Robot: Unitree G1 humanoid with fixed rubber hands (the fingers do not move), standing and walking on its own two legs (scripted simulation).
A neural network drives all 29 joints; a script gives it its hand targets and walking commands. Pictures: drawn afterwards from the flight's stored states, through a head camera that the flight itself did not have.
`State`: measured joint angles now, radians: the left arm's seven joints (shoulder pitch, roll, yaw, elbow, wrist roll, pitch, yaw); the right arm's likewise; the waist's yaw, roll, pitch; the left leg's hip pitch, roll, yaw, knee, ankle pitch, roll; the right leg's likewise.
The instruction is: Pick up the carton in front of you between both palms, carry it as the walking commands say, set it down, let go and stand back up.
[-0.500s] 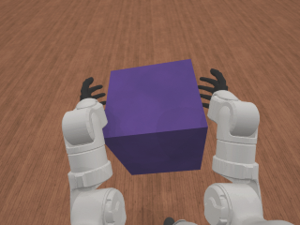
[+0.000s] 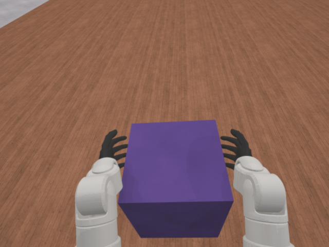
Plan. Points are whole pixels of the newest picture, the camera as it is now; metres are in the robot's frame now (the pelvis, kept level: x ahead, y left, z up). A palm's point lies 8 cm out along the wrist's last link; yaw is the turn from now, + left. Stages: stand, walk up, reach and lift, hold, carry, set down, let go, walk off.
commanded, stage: carry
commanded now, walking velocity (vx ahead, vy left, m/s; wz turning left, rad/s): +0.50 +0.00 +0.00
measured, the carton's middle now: (176, 182) +0.29 +0.00 +0.00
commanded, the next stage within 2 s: none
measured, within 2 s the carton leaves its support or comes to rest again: neither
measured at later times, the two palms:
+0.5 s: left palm (139, 87) +0.55 +0.10 +0.12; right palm (229, 93) +0.54 -0.18 +0.10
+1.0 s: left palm (143, 57) +0.73 +0.10 +0.13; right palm (219, 59) +0.72 -0.19 +0.12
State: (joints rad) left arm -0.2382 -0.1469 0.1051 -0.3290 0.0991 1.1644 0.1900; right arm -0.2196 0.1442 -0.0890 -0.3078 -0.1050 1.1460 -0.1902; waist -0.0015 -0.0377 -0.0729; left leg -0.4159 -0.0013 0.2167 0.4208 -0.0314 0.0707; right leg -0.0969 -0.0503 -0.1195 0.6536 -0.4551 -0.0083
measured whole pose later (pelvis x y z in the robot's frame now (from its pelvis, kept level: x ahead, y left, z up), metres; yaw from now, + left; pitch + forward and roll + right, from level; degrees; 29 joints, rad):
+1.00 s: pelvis +0.47 -0.04 +0.01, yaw -1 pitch +2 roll +1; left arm -0.19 -0.14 0.05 -0.33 0.12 1.24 0.19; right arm -0.20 0.14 -0.04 -0.29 -0.13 1.28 -0.23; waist 0.00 -0.02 -0.17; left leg -0.32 0.06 0.18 0.49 -0.21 0.01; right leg -0.17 -0.08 -0.17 0.50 -0.37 0.01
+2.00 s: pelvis +0.43 -0.05 +0.01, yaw -3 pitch +2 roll +0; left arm -0.22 -0.14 0.18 0.21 0.26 0.71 0.04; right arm -0.22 0.14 -0.15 0.22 -0.24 0.75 -0.05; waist 0.00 -0.01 -0.12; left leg -0.36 0.10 0.18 0.52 -0.18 0.00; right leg -0.23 -0.05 -0.17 0.54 -0.34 -0.02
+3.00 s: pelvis +0.43 -0.01 +0.01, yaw -10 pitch -6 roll +0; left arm -0.34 -0.17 0.30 0.34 0.34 0.69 0.01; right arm -0.35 0.18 -0.29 0.39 -0.33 0.68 0.00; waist 0.01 -0.05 0.04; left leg -0.15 -0.02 0.01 0.41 -0.15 0.02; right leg -0.06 0.00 0.08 0.43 -0.26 0.02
